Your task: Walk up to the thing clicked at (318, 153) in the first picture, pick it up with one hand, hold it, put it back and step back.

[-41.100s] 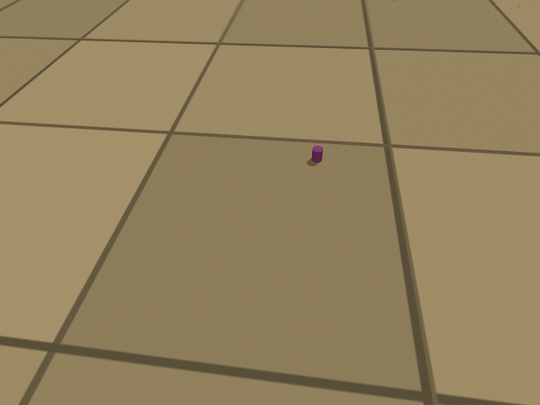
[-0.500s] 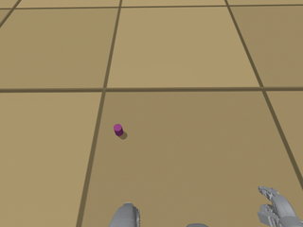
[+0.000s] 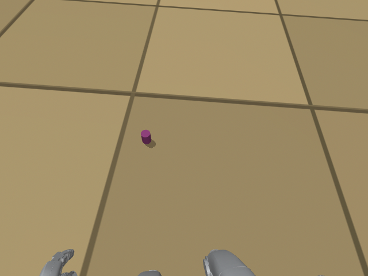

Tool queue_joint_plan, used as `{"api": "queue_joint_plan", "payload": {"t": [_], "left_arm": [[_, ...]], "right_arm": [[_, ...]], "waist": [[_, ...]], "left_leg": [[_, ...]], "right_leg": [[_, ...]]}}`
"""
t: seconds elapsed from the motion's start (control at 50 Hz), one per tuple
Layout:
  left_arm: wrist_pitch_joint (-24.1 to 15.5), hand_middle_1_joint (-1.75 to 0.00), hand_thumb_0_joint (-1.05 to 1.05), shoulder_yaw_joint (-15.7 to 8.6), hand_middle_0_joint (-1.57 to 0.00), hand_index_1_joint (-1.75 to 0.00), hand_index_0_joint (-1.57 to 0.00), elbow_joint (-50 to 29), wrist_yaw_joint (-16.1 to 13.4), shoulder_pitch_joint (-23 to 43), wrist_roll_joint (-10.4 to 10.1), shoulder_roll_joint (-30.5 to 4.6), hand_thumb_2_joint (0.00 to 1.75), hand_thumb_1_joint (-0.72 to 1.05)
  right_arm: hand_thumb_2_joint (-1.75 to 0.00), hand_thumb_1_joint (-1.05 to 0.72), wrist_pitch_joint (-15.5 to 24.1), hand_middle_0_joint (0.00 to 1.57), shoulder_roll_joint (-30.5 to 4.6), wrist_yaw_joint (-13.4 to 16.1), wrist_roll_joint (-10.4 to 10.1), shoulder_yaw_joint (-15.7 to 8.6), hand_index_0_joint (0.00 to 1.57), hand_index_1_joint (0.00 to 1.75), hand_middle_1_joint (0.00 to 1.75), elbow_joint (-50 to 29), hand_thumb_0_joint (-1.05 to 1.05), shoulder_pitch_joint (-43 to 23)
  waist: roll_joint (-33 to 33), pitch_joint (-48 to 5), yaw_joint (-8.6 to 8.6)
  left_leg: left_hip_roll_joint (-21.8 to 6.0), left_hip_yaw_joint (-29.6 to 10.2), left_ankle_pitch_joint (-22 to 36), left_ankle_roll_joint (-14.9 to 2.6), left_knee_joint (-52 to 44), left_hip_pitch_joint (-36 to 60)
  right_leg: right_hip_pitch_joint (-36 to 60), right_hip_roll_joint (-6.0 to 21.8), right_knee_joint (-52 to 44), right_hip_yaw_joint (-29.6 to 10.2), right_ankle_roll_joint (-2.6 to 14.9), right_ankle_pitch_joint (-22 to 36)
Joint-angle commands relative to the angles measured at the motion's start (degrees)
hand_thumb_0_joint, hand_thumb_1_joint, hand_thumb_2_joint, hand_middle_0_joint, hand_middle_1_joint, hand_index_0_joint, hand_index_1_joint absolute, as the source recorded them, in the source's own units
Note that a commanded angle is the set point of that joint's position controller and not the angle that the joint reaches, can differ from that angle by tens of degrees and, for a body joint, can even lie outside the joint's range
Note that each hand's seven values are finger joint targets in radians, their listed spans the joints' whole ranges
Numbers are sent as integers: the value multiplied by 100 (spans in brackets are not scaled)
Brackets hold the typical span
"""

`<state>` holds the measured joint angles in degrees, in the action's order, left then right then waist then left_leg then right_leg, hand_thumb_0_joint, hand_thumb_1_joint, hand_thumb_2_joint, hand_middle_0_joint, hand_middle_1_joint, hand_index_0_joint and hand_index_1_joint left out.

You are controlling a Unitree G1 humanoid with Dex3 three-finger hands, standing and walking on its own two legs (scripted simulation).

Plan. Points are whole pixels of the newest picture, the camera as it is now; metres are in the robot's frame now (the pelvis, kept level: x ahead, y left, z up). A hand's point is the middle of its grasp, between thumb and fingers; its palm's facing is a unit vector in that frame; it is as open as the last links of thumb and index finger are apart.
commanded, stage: step back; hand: left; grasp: from above
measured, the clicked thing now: (146, 137) +0.94 +0.21 -0.73
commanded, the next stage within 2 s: stand in 1.34 s
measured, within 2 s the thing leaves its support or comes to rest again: neither
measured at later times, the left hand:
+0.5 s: hand out of the picture -0.07 +0.27 -0.14, palm faces +0.05 -0.90 -0.44, open 7.4 cm
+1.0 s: hand out of the picture -0.02 +0.22 -0.14, palm faces +0.06 -0.93 -0.37, open 7.4 cm
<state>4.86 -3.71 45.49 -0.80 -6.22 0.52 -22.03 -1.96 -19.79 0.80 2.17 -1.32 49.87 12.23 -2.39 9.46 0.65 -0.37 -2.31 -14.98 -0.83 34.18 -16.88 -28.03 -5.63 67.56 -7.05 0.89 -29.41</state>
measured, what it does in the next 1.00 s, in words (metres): steps on the spot: right foot, then left foot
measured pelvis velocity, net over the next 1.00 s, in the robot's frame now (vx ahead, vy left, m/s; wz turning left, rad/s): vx -0.08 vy -0.04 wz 0.05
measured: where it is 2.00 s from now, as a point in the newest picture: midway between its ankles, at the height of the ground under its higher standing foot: outside the picture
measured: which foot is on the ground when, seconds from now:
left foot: down 0.00-0.20, up 0.22-0.48, down 0.50-0.82, up 0.84-1.00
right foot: up 0.00-0.14, down 0.16-0.52, up 0.54-0.78, down 0.80-1.00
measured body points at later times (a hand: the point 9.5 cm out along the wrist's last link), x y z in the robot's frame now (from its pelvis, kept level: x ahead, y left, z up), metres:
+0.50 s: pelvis -0.12 -0.02 -0.01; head -0.11 -0.03 +0.44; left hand -0.07 +0.32 -0.11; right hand -0.08 -0.34 -0.14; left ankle -0.12 +0.11 -0.73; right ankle -0.10 -0.15 -0.73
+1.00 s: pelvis -0.08 -0.04 +0.00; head -0.07 -0.05 +0.45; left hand -0.02 +0.27 -0.11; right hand -0.01 -0.35 -0.13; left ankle -0.09 +0.11 -0.70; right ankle -0.06 -0.14 -0.73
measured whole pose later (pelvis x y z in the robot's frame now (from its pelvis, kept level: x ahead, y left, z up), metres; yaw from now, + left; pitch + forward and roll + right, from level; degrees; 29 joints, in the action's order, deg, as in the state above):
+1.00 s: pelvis -0.08 -0.04 +0.00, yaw +3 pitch -2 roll +0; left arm -2.9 -2.6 55.9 0.4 -10.2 2.0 -18.5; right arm -0.5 -22.4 -0.4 1.1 -2.6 56.4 13.3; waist 2.6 3.9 -1.5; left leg 0.3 -5.0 -26.6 -0.4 49.2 -20.5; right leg -14.3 0.5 32.3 4.0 1.9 -15.7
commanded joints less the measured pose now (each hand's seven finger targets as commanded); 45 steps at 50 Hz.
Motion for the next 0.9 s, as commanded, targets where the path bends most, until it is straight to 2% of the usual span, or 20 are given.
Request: {"api": "queue_joint_plan", "payload": {"t": [0.0, 0.06, 0.14, 0.16, 0.18, 0.2, 0.22, 0.28, 0.38, 0.42, 0.46, 0.48, 0.52, 0.54, 0.6, 0.68, 0.76, 0.8, 0.84, 0.88], "left_arm": [[-169, -30, 0, -380, -20, -30, -20, -363, -33, -220, 33, -1026, 90, 90], [-344, -30, 0, -320, -20, -30, -20, -268, -30, -327, 53, -989, 90, 90], [-523, -30, 0, -356, -20, -30, -20, 403, -48, -1061, 127, -999, 90, 90], [-560, -30, 0, -462, -20, -30, -20, 417, -50, -1054, 213, -1382, 90, 90], [-567, -30, 0, -567, -20, -30, -20, 275, -42, -820, 233, -1850, 90, 90], [-535, -30, 0, -644, -20, -30, -20, 69, -56, -308, 272, -2370, 90, 90], [-544, -30, 0, -600, -20, -30, -20, -14, -72, 171, 234, -2147, 90, 90], [-638, -30, 0, -457, -20, -30, -20, 62, -87, 286, 190, -1467, 90, 90], [-689, -30, 0, -556, -20, -30, -20, 245, -17, -356, 265, -1599, 90, 90], [-648, -30, 0, -539, -20, -30, -20, 256, 20, -343, 241, -1608, 90, 90], [-556, -30, 0, -398, -20, -30, -20, 280, 60, -319, 207, -1444, 90, 90], [-532, -30, 0, -290, -20, -30, -20, 292, 61, -467, 195, -1123, 90, 90], [-553, -30, 0, -276, -20, -30, -20, 253, 51, -175, 84, -1081, 90, 90], [-593, -30, 0, -375, -20, -30, -20, 266, 58, 134, 150, -1492, 90, 90], [-682, -30, 0, -314, -20, -30, -20, 475, 154, -416, 58, -1253, 90, 90], [-681, -30, 0, -305, -20, -30, -20, 523, 204, -273, 70, -1105, 90, 90], [-797, -30, 0, -331, -20, -30, -20, 904, 76, -940, 101, -1048, 90, 90], [-885, -30, 0, -490, -20, -30, -20, 838, -11, -1097, 221, -1677, 90, 90], [-850, -30, 0, -507, -20, -30, -20, 582, 10, -276, 176, -1872, 90, 90], [-893, -30, 0, -401, -20, -30, -20, 535, 18, -102, 148, -1477, 90, 90]], "right_arm": [[-90, -90, 160, 20, -1580, 145, 19, -494, 20, 30, 30, -576, 0, -340], [-90, -90, 113, 20, -1611, 124, 1, -497, 20, 30, 30, -551, 0, -247], [-90, -90, -64, 20, -1618, 19, -73, -473, 20, 30, 30, -489, 0, -431], [-90, -90, -65, 20, -1312, 9, -110, -385, 20, 30, 30, -578, 0, -445], [-90, -90, -31, 20, -1071, 19, -102, -309, 20, 30, 30, -698, 0, -436], [-90, -90, -68, 20, -1413, 108, -46, -475, 20, 30, 30, -657, 0, -731], [-90, -90, -67, 20, -1669, 78, -88, -581, 20, 30, 30, -507, 0, -615], [-90, -90, 0, 20, -1409, -19, -130, -464, 20, 30, 30, -178, 0, -248], [-90, -90, 155, 20, -1389, -149, -25, -422, 20, 30, 30, -157, 0, -297], [-90, -90, 250, 20, -1327, -189, -14, -429, 20, 30, 30, -76, 0, -218], [-90, -90, 336, 20, -1283, -158, 8, -518, 20, 30, 30, 181, 0, 242], [-90, -90, 381, 20, -1378, -121, 58, -602, 20, 30, 30, 290, 0, 456], [-90, -90, 413, 20, -2298, -94, 116, -728, 20, 30, 30, 133, 0, 407], [-90, -90, 414, 20, -2361, -117, 20, -763, 20, 30, 30, 138, 0, 262], [-90, -90, 477, 20, -1640, -108, 35, -554, 20, 30, 30, 40, 0, -161], [-90, -90, 456, 20, -1679, -125, 19, -583, 20, 30, 30, 126, 0, 131], [-90, -90, 295, 20, -1228, -109, -92, -397, 20, 30, 30, 3, 0, -282], [-90, -90, 309, 20, -693, -63, -153, -210, 20, 30, 30, -77, 0, 48], [-90, -90, 266, 20, -1378, 31, -78, -445, 20, 30, 30, 201, 0, 284], [-90, -90, 282, 20, -1330, -16, -120, -435, 20, 30, 30, 346, 0, 278]], "waist": [[1085, -935, -103], [1270, -1303, 13], [1122, -1578, -247], [221, -1317, -229], [-830, -1029, -216], [-1158, -671, -511], [-867, -187, -236], [-313, -231, 13], [-883, -520, -406], [-949, -674, -375], [-529, -882, -92], [169, -1035, -28], [1250, -609, 127], [1048, -80, 175], [860, -202, -154], [1271, -447, 84], [797, -784, -420], [-821, -976, -427], [-285, -494, -229], [-125, -304, -130]], "left_leg": [[-1267, -1065, 2690, -1207, -719, 587], [-1263, -936, 2061, -1249, -451, 1136], [-850, -553, 582, -745, 389, 206], [-317, -419, -540, -415, 985, -966], [392, -318, -1670, -62, 1568, -1959], [214, -874, -1936, 113, 2444, -1129], [7, -1026, -1605, 112, 2852, -722], [477, -817, -790, 148, 2878, -1241], [119, -356, -1314, 270, 1166, -1268], [37, -62, -1669, 188, 35, -551], [263, 168, -651, 14, -1460, 836], [68, -373, -609, -65, -1519, 1582], [-1847, -3664, -3475, -1090, -2393, 991], [-2048, -3754, -3863, -1431, -2604, 53], [-1183, -1897, -1807, -967, -2001, 572], [-994, -1460, -1419, -852, -1822, 336], [-603, -677, -888, -455, -386, -804], [501, -338, -1599, -17, 1503, -1807], [-51, -501, -1915, 7, 2067, -1083], [-136, -680, -1404, -6, 1931, -987]], "right_leg": [[186, 192, -357, -92, -184, -113], [493, 489, -2211, 318, -209, 47], [2134, 386, -4785, 678, 3, 1403], [2366, 881, -4616, -558, 214, 890], [2019, 1997, -5048, -2178, 613, -152], [115, 3048, -5550, -3147, 1463, -1064], [-623, 2999, -5664, -2907, 1393, -1500], [625, 1763, -4886, -852, 812, 95], [1679, 1902, -4963, -1115, 883, -1369], [1527, 2020, -4817, -951, 953, -971], [1078, 1618, -3985, -302, 645, -143], [495, 1317, -3097, 84, 443, 112], [-978, 600, -1560, 659, 5, -278], [-580, 867, -1263, 299, 59, -296], [-290, 872, -1846, 469, 70, 401], [471, 665, -2626, 839, -14, 569], [2562, 453, -4303, 919, 36, 1557], [3053, 2274, -5299, -2058, 549, 652], [1372, 2997, -5417, -2497, 1387, -614], [1313, 2461, -5331, -1512, 1078, 151]]}}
